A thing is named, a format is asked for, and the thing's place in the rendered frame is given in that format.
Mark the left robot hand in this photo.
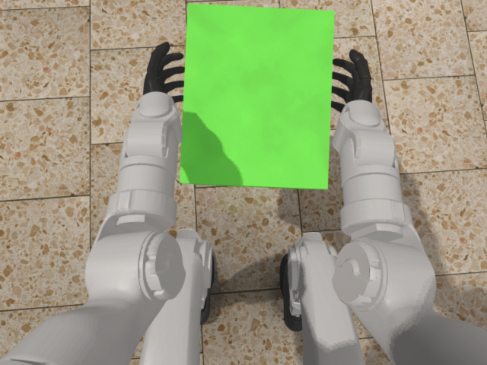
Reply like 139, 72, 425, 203
143, 42, 185, 103

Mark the right robot hand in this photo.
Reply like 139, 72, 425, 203
331, 49, 372, 112

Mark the right robot thigh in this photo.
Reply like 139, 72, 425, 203
288, 240, 365, 365

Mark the robot right forearm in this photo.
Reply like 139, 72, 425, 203
332, 100, 428, 258

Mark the right robot upper arm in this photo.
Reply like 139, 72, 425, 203
332, 237, 487, 365

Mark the left robot foot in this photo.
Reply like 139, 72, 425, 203
200, 255, 215, 325

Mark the robot left forearm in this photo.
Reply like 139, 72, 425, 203
84, 91, 183, 287

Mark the left robot upper arm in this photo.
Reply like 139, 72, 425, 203
0, 230, 186, 365

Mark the carton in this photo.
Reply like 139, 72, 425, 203
180, 3, 335, 189

